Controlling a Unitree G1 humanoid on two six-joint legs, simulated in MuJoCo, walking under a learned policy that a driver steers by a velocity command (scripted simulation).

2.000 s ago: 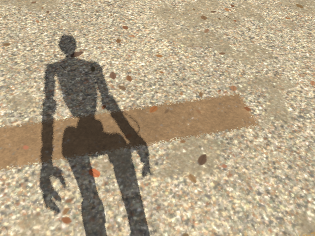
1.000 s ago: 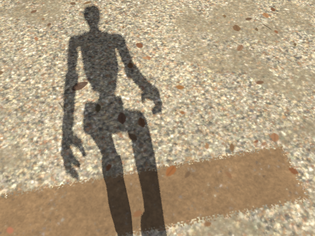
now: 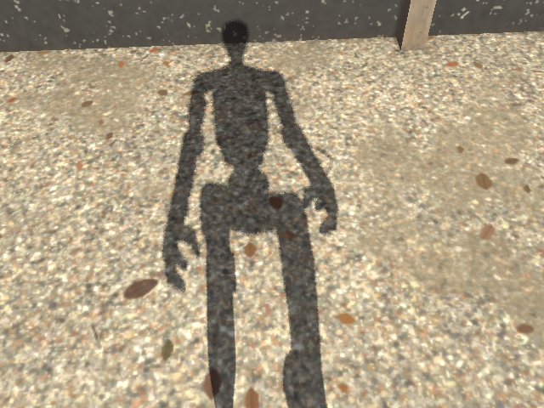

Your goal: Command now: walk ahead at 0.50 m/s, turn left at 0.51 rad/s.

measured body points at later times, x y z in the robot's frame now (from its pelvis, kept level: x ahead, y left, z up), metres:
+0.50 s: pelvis +0.26 +0.06 +0.00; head +0.29 +0.09 +0.45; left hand +0.36 +0.34 -0.12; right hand +0.33 -0.21 -0.12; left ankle +0.19 +0.08 -0.74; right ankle +0.44 -0.09 -0.67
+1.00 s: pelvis +0.53 +0.11 +0.01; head +0.56 +0.11 +0.45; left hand +0.41 +0.36 -0.11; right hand +0.80 -0.03 -0.11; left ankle +0.50 +0.26 -0.67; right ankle +0.57 +0.02 -0.74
